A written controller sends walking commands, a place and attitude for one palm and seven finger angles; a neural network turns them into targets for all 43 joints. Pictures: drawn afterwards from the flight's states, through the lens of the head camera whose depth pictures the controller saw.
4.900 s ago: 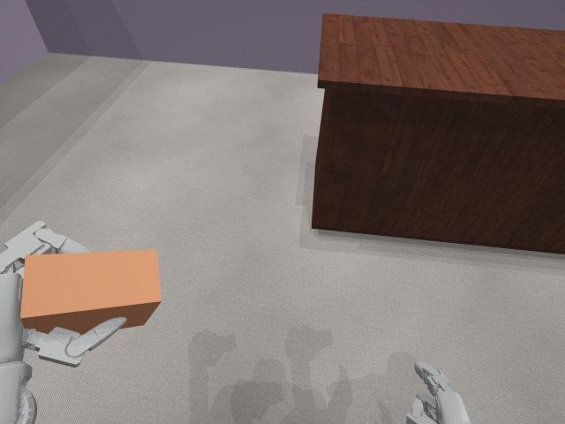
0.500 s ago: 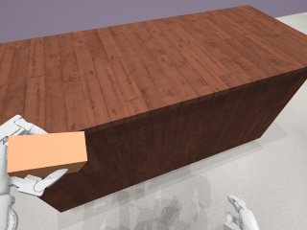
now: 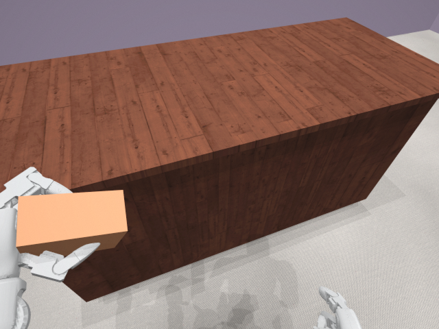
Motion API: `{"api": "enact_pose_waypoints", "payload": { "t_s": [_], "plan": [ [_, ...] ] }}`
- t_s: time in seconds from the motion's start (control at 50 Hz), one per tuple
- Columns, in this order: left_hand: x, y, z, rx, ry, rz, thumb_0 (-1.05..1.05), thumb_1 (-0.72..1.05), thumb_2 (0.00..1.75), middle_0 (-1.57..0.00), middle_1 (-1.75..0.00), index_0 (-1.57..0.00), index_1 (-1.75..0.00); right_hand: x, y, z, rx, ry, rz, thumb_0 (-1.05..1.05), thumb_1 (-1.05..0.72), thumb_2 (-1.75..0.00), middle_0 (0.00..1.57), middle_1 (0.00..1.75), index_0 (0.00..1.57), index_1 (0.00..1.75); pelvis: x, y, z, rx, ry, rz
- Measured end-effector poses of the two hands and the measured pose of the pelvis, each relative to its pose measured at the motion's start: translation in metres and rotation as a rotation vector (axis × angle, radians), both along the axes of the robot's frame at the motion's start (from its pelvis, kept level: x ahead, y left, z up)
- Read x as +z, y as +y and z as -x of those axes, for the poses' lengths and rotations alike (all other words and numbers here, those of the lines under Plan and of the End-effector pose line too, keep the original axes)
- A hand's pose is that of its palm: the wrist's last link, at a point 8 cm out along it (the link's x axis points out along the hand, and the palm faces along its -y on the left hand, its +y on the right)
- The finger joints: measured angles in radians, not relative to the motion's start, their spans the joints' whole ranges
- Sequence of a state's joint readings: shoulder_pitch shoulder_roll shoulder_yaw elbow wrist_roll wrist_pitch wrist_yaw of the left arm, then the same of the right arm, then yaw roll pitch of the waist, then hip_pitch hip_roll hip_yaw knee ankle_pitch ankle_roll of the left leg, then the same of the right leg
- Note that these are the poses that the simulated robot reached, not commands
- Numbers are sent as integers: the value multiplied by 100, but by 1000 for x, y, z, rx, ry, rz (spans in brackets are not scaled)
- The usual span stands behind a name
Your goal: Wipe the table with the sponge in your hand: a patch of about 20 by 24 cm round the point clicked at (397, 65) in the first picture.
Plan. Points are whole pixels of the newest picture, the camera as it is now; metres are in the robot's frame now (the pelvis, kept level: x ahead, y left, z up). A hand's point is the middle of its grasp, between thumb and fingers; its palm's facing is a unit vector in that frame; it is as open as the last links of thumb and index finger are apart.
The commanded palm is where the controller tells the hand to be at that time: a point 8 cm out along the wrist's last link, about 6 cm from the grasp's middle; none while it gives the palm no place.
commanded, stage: come to a stop and stand still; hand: left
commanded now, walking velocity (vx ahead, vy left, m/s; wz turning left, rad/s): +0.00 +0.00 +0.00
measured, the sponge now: (89, 224) +0.22 +0.20 +0.15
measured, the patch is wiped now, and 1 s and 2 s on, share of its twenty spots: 0.00 0.00 0.00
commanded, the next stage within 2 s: look again from close up in 0.04 s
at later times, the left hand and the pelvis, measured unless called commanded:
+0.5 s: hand (37, 207) +0.24 +0.28 +0.16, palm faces +0.35 -0.85 -0.39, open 9.6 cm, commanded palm +0.18 +0.31 +0.18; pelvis +0.01 +0.03 +0.00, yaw -1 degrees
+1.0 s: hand (43, 162) +0.31 +0.30 +0.17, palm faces +0.39 -0.84 -0.38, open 9.6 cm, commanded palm +0.25 +0.34 +0.18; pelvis +0.09 +0.06 -0.01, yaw +1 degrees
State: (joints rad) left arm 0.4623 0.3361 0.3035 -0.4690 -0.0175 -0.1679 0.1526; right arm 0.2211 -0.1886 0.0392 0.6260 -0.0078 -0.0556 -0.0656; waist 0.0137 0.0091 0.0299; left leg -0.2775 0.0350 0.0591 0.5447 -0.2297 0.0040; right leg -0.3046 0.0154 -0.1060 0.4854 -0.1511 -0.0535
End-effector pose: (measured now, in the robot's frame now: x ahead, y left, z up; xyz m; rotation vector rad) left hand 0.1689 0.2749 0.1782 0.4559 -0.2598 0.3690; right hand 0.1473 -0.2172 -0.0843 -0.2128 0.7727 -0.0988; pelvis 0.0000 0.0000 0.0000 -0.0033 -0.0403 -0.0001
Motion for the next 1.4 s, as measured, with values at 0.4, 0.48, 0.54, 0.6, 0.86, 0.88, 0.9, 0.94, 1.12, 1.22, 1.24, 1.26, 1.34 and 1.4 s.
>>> {"api": "enact_pose_waypoints", "payload": {
  "t_s": [0.4, 0.48, 0.54, 0.6, 0.86, 0.88, 0.9, 0.94, 1.12, 1.22, 1.24, 1.26, 1.34, 1.4],
  "plan": [
    [-3, 29, -25, -105, -13, -8, -1, -46, 101, -81, -135, -80, -135, 23, 14, 6, -24, -92, 16, 2, -91, -90, 21, 30, 20, 30, 6, 31, -5, -40, 0, 0],
    [-7, 41, -28, -88, -12, -24, -1, -46, 101, -81, -135, -80, -135, 27, 28, -8, 12, -103, 20, 2, -91, -90, 21, 30, 20, 30, 5, 34, -12, -18, -7, -7],
    [-1, 56, -30, -31, -53, -24, -1, -46, 101, -81, -135, -80, -135, 28, 37, -23, 54, -111, 16, 2, -91, -90, 21, 30, 20, 30, 4, 35, -18, -10, -9, -5],
    [4, 62, -33, 7, -93, -5, -1, -46, 101, -81, -135, -80, -135, 30, 46, -40, 90, -122, 12, 2, -91, -90, 21, 30, 20, 30, 5, 38, -28, -6, 1, 6],
    [-3, 66, -88, -31, -71, -1, -1, -46, 101, -81, -135, -80, -135, 29, 53, -109, 87, -142, 24, 2, -90, -90, 21, 30, 21, 30, -3, 51, -76, 10, 30, 18],
    [-2, 67, -91, -36, -73, -11, -1, -46, 101, -81, -135, -80, -135, 28, 53, -112, 82, -141, 24, 2, -90, -90, 21, 30, 21, 30, -4, 51, -79, 11, 31, 19],
    [0, 67, -94, -42, -78, -21, -1, -46, 101, -81, -135, -80, -135, 26, 52, -116, 77, -138, 23, 2, -90, -90, 21, 30, 21, 30, -6, 52, -82, 12, 33, 21],
    [3, 67, -98, -55, -91, -39, -1, -46, 101, -81, -135, -80, -135, 23, 51, -120, 68, -130, 24, 2, -91, -90, 21, 30, 20, 30, -9, 55, -87, 15, 34, 24],
    [1, 92, -109, -38, -146, -64, -1, -46, 101, -81, -135, -80, -135, 5, 58, -124, 19, -52, 43, 2, -91, -90, 21, 30, 20, 30, -20, 75, -104, 1, 31, 5],
    [5, 90, -133, -55, -92, -41, -1, -46, 102, -80, -135, -80, -135, 4, 75, -115, -8, -23, -19, 2, -91, -90, 20, 30, 20, 30, -8, 82, -118, 5, 16, 13],
    [8, 88, -137, -69, -85, -49, -1, -46, 102, -80, -135, -80, -135, 4, 78, -114, -12, -15, -27, 2, -91, -90, 20, 30, 20, 30, -7, 83, -121, 10, 18, 16],
    [11, 86, -141, -83, -81, -61, -1, -46, 102, -80, -135, -80, -135, 2, 80, -113, -13, -8, -32, 2, -91, -90, 21, 30, 20, 30, -6, 84, -125, 17, 20, 20],
    [19, 85, -140, -122, -98, -175, -1, -46, 102, -80, -135, -80, -135, -17, 84, -122, 15, 14, -36, 2, -90, -90, 21, 30, 20, 30, -21, 85, -136, 79, 10, 4],
    [18, 103, -130, -69, -100, -208, -1, -46, 102, -80, -135, -80, -135, -27, 83, -134, 47, 45, -17, 2, -91, -90, 21, 30, 20, 30, -26, 90, -135, 51, -7, 26]
  ]
}}
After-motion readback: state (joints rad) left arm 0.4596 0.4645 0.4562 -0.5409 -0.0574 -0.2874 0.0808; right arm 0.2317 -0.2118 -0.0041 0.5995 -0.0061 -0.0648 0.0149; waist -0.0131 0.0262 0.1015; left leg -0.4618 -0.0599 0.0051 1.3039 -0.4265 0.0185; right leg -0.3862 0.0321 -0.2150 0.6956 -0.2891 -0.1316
